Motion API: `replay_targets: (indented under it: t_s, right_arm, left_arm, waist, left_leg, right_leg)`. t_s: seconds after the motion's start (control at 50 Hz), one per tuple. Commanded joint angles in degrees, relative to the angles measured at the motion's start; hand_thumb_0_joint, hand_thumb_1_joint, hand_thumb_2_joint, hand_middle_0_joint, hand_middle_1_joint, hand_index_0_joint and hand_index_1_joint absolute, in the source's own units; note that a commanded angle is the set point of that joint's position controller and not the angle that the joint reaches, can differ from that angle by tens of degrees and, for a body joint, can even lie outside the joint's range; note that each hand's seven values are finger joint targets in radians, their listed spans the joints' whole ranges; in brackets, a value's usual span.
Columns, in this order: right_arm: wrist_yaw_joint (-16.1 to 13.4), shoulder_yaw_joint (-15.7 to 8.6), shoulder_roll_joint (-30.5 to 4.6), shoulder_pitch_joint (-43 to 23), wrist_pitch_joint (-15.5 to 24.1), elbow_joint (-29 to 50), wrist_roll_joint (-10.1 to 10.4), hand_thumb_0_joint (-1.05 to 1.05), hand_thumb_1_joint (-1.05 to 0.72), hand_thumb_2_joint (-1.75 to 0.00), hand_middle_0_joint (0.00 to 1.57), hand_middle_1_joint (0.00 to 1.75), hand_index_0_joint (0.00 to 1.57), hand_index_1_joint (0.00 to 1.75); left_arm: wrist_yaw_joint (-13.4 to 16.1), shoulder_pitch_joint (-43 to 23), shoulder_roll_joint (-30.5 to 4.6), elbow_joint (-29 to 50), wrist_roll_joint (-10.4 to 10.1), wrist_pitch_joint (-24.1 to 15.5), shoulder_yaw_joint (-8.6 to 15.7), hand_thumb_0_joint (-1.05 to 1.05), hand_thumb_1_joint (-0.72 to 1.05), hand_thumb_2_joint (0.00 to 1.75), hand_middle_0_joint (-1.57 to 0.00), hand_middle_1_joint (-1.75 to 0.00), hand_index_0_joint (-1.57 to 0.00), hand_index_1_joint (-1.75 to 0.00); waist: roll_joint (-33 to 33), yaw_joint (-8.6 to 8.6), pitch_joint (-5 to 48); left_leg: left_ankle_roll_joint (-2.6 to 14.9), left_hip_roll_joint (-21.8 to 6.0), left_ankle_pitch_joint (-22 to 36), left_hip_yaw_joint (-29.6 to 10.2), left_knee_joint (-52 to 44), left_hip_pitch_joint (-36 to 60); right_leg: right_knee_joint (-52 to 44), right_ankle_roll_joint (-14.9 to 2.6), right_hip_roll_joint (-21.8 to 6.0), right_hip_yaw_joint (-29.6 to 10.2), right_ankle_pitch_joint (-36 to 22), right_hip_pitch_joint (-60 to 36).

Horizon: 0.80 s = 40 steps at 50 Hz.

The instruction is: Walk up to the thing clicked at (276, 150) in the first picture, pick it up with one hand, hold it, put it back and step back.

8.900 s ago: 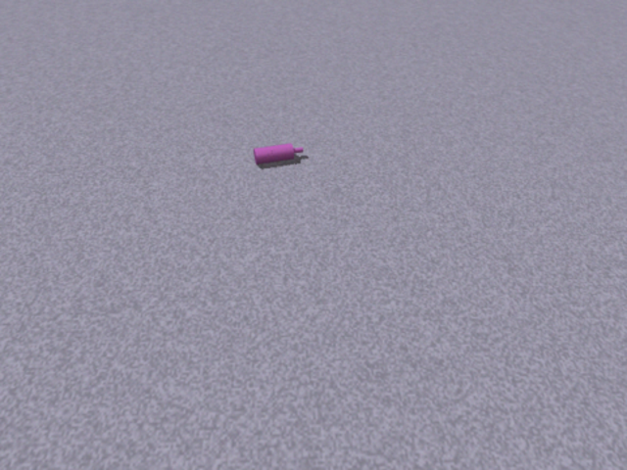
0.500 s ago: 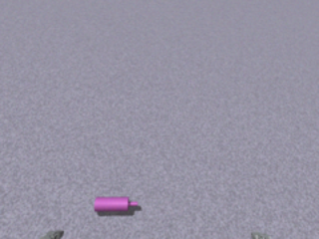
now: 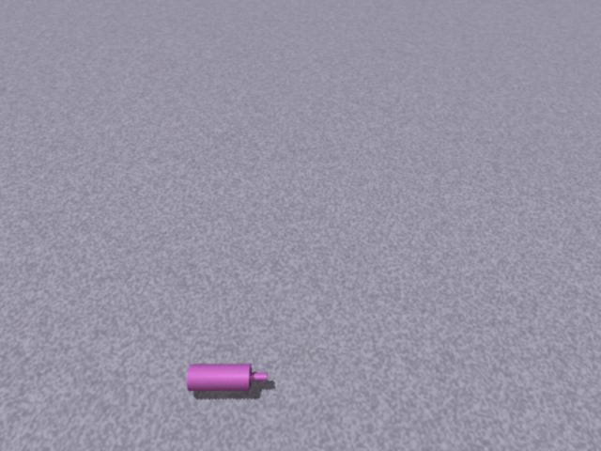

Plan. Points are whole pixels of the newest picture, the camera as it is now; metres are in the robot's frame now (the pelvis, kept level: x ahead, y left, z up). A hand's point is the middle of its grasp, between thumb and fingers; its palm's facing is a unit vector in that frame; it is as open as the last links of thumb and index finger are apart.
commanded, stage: stand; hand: left
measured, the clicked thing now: (228, 377) +0.42 +0.20 -0.74
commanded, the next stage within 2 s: none
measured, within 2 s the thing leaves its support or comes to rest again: neither
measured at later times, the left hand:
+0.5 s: hand out of the picture +0.09 +0.24 -0.16, palm faces -0.02 -0.94 -0.33, open 7.3 cm
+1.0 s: hand out of the picture +0.10 +0.24 -0.16, palm faces -0.01 -0.94 -0.33, open 7.3 cm
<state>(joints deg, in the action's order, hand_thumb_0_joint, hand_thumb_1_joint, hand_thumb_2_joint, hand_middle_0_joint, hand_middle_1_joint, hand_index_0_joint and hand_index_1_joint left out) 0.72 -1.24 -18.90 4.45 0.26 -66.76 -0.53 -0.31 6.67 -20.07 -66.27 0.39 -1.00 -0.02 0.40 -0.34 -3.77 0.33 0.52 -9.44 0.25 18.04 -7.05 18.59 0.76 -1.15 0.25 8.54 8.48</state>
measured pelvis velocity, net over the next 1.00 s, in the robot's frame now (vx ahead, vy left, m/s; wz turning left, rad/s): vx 0.02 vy -0.01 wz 0.01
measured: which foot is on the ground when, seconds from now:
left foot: down 0.00-1.00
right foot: down 0.00-1.00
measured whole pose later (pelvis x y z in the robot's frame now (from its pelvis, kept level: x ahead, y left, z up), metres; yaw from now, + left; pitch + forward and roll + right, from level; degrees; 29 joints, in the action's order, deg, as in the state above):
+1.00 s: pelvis +0.02 -0.01 +0.00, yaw +0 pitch -1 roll +0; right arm 0.0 -0.4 -19.7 4.8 0.4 -65.6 -0.5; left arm -0.3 5.1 -19.8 -65.1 0.4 -0.7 0.0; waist 0.1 -0.1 -2.4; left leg -0.7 -0.5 -10.5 -0.4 16.8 -5.1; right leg 17.5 -0.1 -0.2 0.9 9.8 6.5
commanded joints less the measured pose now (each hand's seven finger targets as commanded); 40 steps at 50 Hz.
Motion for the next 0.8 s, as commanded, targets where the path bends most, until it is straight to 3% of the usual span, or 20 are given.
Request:
replay_targets:
  t_s: [0.0, 0.12, 0.18, 0.28, 0.38, 0.56, 0.62, 0.78]
  right_arm:
    - [-0.7, -1.7, -12.6, -2.7, 1.5, 3.7, 0.3, 0.00, -0.90, -0.90, 0.20, 0.30, 0.20, 0.30]
    - [-0.8, -1.4, -12.5, -2.6, 1.6, 3.7, 0.2, 0.00, -0.90, -0.90, 0.20, 0.30, 0.20, 0.30]
    - [-0.8, -1.3, -12.6, -2.5, 1.5, 3.7, 0.2, 0.00, -0.90, -0.90, 0.20, 0.30, 0.20, 0.30]
    - [-0.7, -1.3, -13.0, -2.7, 1.8, 4.1, 0.2, 0.00, -0.90, -0.90, 0.20, 0.30, 0.20, 0.30]
    - [-0.9, -1.2, -13.1, -2.5, 1.8, 4.2, 0.1, 0.00, -0.90, -0.90, 0.20, 0.30, 0.20, 0.30]
    - [-0.8, -1.1, -13.0, -1.9, 1.6, 4.1, 0.1, 0.00, -0.90, -0.90, 0.20, 0.30, 0.20, 0.30]
    - [-0.9, -1.3, -13.3, -1.9, 1.6, 4.2, 0.1, 0.00, -0.90, -0.90, 0.20, 0.30, 0.20, 0.30]
    - [-1.1, -1.1, -13.1, -1.6, 1.7, 4.0, 0.1, 0.00, -0.90, -0.90, 0.20, 0.30, 0.20, 0.30]
  left_arm:
    - [1.0, -3.2, -12.2, 3.9, -0.1, -1.6, 2.0, 0.00, 0.90, 0.90, -0.20, -0.30, -0.20, -0.30]
    - [0.8, -3.2, -12.1, 4.0, 0.0, -1.3, 1.9, 0.00, 0.90, 0.90, -0.20, -0.30, -0.20, -0.30]
    - [0.8, -3.5, -12.0, 4.0, 0.0, -1.2, 2.1, 0.00, 0.90, 0.90, -0.20, -0.30, -0.20, -0.30]
    - [0.7, -3.7, -11.5, 4.3, 0.0, -1.4, 2.0, 0.00, 0.90, 0.90, -0.20, -0.30, -0.20, -0.30]
    - [0.6, -4.1, -11.7, 4.4, 0.0, -1.2, 2.1, 0.00, 0.90, 0.90, -0.20, -0.30, -0.20, -0.30]
    - [0.7, -4.0, -12.0, 4.4, -0.1, -1.2, 2.1, 0.00, 0.90, 0.90, -0.20, -0.30, -0.20, -0.30]
    - [0.8, -4.0, -12.1, 4.6, 0.0, -1.3, 2.1, 0.00, 0.90, 0.90, -0.20, -0.30, -0.20, -0.30]
    - [0.9, -3.5, -12.3, 4.5, 0.0, -1.2, 2.0, 0.00, 0.90, 0.90, -0.20, -0.30, -0.20, -0.30]
  waist:
    - [-0.9, 0.63, 7.2]
    - [-1.3, 0.67, 6.0]
    - [-1.0, 0.52, 5.1]
    - [-1.3, 0.35, 5.9]
    - [-1.0, 0.45, 5.1]
    - [-0.3, 0.57, 5.6]
    - [-0.6, 0.63, 7.7]
    - [-0.8, 0.45, 7.7]
  left_leg:
    - [0.92, -7.8, 6.9, -5.8, -2.9, 0.8]
    - [0.40, -7.9, 5.7, -5.8, -3.1, 0.5]
    - [0.49, -7.7, 2.0, -6.0, -3.9, -1.2]
    - [0.48, -8.1, 6.1, -6.0, -3.0, 0.2]
    - [0.33, -7.8, 4.0, -6.0, -3.7, -0.2]
    - [0.36, -7.8, 5.0, -5.8, -3.4, 1.0]
    - [0.47, -8.3, 8.1, -5.5, -2.3, 2.3]
    - [0.22, -8.5, 12.5, -5.6, -2.4, 2.7]
  right_leg:
    - [-2.4, -1.66, -6.5, -5.4, -6.6, -3.6]
    - [-2.8, -1.73, -6.5, -5.7, -5.0, -3.0]
    - [-3.4, -1.51, -6.4, -5.6, -2.3, -3.2]
    - [-3.0, -1.68, -6.7, -5.5, -5.6, -3.6]
    - [-3.7, -1.53, -6.4, -5.4, -3.7, -2.9]
    - [-3.8, -1.56, -6.4, -5.5, -4.4, -2.6]
    - [-3.0, -1.82, -6.8, -5.4, -8.5, -4.1]
    - [-2.2, -1.87, -6.6, -4.8, -12.4, -5.0]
